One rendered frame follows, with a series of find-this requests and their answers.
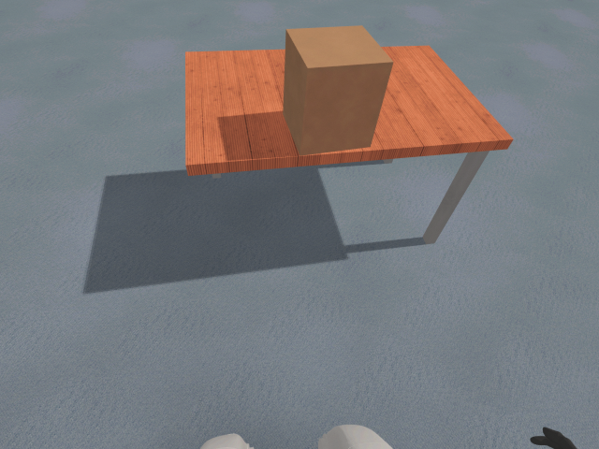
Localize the table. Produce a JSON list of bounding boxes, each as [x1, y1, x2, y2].
[[185, 46, 513, 244]]

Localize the right robot hand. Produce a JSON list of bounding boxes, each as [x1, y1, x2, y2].
[[530, 427, 577, 449]]

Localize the right robot thigh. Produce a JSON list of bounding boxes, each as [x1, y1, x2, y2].
[[318, 425, 393, 449]]

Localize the carton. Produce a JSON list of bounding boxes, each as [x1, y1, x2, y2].
[[283, 25, 394, 156]]

